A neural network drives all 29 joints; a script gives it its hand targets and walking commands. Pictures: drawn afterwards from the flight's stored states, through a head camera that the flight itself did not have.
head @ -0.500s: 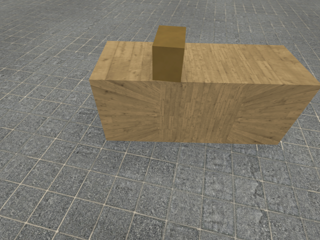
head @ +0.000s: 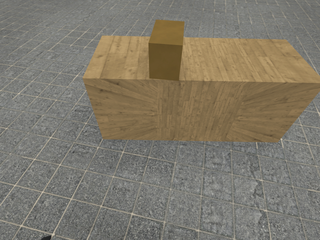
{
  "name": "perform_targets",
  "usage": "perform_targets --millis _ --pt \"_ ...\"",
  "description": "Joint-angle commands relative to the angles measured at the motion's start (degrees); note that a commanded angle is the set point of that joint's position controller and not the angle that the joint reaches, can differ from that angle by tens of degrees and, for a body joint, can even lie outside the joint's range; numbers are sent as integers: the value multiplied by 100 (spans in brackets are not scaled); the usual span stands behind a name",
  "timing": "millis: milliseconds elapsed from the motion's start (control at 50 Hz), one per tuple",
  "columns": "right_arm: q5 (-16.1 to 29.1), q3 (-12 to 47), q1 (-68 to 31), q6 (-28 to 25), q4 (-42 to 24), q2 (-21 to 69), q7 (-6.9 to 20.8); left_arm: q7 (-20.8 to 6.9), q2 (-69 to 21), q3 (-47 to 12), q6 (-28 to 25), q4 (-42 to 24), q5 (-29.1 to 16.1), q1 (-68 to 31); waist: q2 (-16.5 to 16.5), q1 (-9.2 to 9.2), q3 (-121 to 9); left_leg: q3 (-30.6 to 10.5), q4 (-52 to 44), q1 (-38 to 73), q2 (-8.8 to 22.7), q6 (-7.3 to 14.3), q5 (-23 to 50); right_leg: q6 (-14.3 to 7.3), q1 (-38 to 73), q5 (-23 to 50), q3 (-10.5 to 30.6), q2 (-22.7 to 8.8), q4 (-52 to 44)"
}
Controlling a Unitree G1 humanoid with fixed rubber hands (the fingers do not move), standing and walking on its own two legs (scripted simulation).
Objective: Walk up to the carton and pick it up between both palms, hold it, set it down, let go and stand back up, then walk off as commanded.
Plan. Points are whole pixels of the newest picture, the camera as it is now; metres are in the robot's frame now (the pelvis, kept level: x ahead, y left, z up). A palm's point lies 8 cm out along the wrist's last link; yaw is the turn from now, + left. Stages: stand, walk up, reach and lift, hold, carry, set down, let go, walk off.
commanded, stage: walk off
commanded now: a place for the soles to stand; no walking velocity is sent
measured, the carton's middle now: (167, 49) +1.10 -0.05 -0.08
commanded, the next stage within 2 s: stand in 0.50 s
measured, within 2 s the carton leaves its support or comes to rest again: neither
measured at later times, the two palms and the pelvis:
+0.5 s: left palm out of the picture +0.11 +0.30 -0.09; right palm out of the picture +0.09 -0.31 -0.10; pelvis +0.00 -0.01 +0.01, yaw +1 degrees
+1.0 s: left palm out of the picture +0.06 +0.32 -0.10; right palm out of the picture +0.07 -0.31 -0.10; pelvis -0.01 +0.00 +0.01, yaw +0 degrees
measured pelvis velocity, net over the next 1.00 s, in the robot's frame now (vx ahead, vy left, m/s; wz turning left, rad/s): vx -0.01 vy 0.00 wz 0.01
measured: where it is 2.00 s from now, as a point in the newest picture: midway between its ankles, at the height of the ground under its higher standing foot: outside the picture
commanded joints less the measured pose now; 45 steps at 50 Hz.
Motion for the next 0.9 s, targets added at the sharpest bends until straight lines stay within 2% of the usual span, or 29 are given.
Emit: perform_targets --millis 0,20,40,60,80,120,200,220,240,260,280,320,380,400,420,460,500,520,580,600,640,680,700,720,740,760,800,840,880 --pt "-11 -280 -273 -122 -359 -1098 -100 101 1080 251 -180 -283 -19 -50 35 90 -712 -656 -266 28 680 503 1856 -388 514 1937 511 -513 -196" --pt "7 -288 -370 -114 -345 -1017 -99 138 1058 236 -181 -297 -1 82 156 101 -727 -519 -135 -17 573 397 1924 -435 687 2296 662 -616 -367" --pt "32 -293 -283 -97 -385 -1077 -110 145 1169 245 -201 -352 16 -22 -193 72 -711 -369 -99 -79 491 304 1796 -544 836 2688 713 -704 -357" --pt "12 -272 -342 -94 -377 -1029 -88 139 1142 223 -180 -418 14 -145 187 24 -796 -362 -292 18 457 307 1469 -520 677 2347 815 -756 -372" --pt "51 -330 -189 -58 -298 -1117 -65 128 1098 225 -193 -411 47 -304 -297 -9 -772 -476 -254 -26 486 257 1526 -557 856 2170 758 -741 -462" --pt "5 -286 -324 -99 -300 -1020 -70 111 1079 184 -193 -334 35 -404 23 -90 -695 -601 -479 375 569 284 1721 -458 395 2089 640 -707 -358" --pt "73 -261 -338 -82 -176 -1080 -59 126 1009 207 -171 -299 31 -504 -144 -77 -546 -648 -576 29 599 340 1472 -369 571 1504 431 -497 -531" --pt "51 -288 -606 -60 -207 -1063 -34 111 1050 243 -216 -277 38 -344 -183 -40 -467 -424 -221 193 533 296 1642 -486 428 1924 805 -695 -842" --pt "59 -257 -355 -68 -178 -994 -27 133 1123 224 -213 -318 12 -408 56 -127 -711 -395 -485 179 479 216 1547 -488 744 2025 644 -743 -671" --pt "67 -280 -224 -55 -175 -1039 -67 120 1113 249 -189 -299 16 -476 -245 -97 -852 -419 -497 105 435 216 1333 -471 887 1906 569 -691 -579" --pt "26 -273 -612 -70 -283 -1056 -94 100 1134 222 -179 -326 41 -363 -279 -28 -469 -426 -336 133 504 307 1275 -474 427 1693 821 -797 -822" --pt "9 -283 -399 -116 -168 -1124 -58 93 1072 195 -175 -348 18 -644 163 -165 -513 -780 -914 182 665 306 1098 -332 462 1338 430 -477 -524" --pt "48 -253 -433 -165 -184 -1150 -94 80 954 184 -99 -319 -6 -556 -40 -14 -420 -987 -778 173 901 605 1689 -200 344 1133 268 -379 -451" --pt "54 -282 -420 -153 -231 -1144 -71 96 966 213 -102 -316 21 -476 221 -56 -595 -905 -783 163 858 480 1376 -241 574 1237 354 -373 -538" --pt "80 -269 -477 -111 -252 -1019 -66 97 1069 256 -157 -162 43 -273 -164 46 -553 -472 -591 45 575 279 1389 -338 762 1367 483 -541 -778" --pt "52 -252 -354 -86 -256 -1053 -80 94 1140 223 -152 -274 19 -521 -167 -48 -662 -517 -640 229 551 234 1600 -356 728 1536 441 -575 -719" --pt "119 -198 -744 0 -80 -1113 -41 81 1240 178 -101 25 -25 -488 460 72 -271 -430 -873 -76 530 164 1066 -241 661 1601 579 -693 -991" --pt "69 -125 -781 22 -45 -819 -11 100 1239 173 -103 -18 -8 -795 -179 46 -252 -495 -867 2 630 171 1101 -220 594 1441 415 -668 -1007" --pt "89 -111 -712 40 240 -912 -24 78 1246 141 -47 186 -54 -771 -203 92 -615 -455 -1004 364 592 77 1169 -126 702 1151 454 -633 -1161" --pt "93 -165 -825 85 261 -1046 -16 110 1273 147 -30 314 -44 -759 183 4 -279 -424 -962 272 646 131 1089 -159 489 1124 540 -632 -1215" --pt "99 -18 -475 29 509 -894 -52 39 1100 51 -72 389 -18 -776 -222 80 -353 -546 -1183 83 651 137 716 -126 701 1066 523 -644 -1150" --pt "85 -67 -789 48 500 -1071 -65 48 1070 4 -100 492 -105 -577 -13 198 -345 -494 -1173 355 675 173 953 -111 473 1126 623 -670 -1234" --pt "117 -63 -684 20 521 -988 -43 84 1197 50 -91 552 -8 -715 -65 10 -662 -477 -1091 483 694 136 885 -113 717 1189 710 -714 -1328" --pt "111 -27 -901 13 492 -1041 -82 86 1011 7 -74 570 -53 -672 76 148 -497 -480 -1044 388 729 172 910 -128 592 1263 614 -712 -1310" --pt "134 36 -653 34 573 -781 -81 97 1295 55 -73 630 -14 -875 -424 -11 -408 -531 -1205 416 712 95 788 -137 435 910 573 -645 -1333" --pt "60 -29 -789 12 640 -1129 -48 91 1010 -17 -31 640 -23 -859 -23 73 -153 -575 -1150 218 754 166 580 -107 521 912 556 -679 -1355" --pt "55 -24 -841 88 586 -1059 -47 81 1181 -1 -18 697 -49 -755 -99 111 -123 -583 -1216 229 709 143 712 -74 373 546 511 -555 -1473" --pt "34 19 -776 39 605 -922 -41 107 1185 44 -39 724 7 -882 40 -97 -359 -468 -1285 296 727 97 667 -41 490 607 556 -635 -1411" --pt "39 -89 -933 17 678 -1246 -62 76 1314 48 -66 788 21 -851 128 127 -133 -539 -1295 97 685 115 714 -99 488 699 533 -616 -1320"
